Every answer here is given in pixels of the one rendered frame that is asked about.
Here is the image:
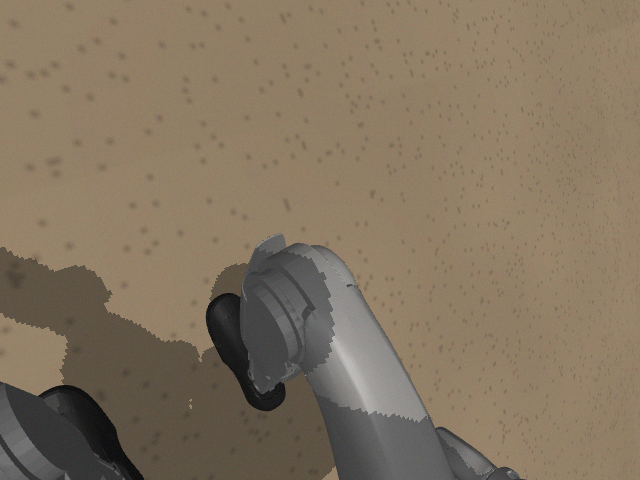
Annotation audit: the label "right robot foot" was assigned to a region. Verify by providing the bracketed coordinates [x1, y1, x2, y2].
[206, 293, 285, 411]

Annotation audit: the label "right robot hand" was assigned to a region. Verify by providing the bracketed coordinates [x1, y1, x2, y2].
[436, 427, 498, 480]

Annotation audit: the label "left robot foot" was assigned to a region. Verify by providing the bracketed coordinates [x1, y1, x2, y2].
[38, 385, 144, 480]

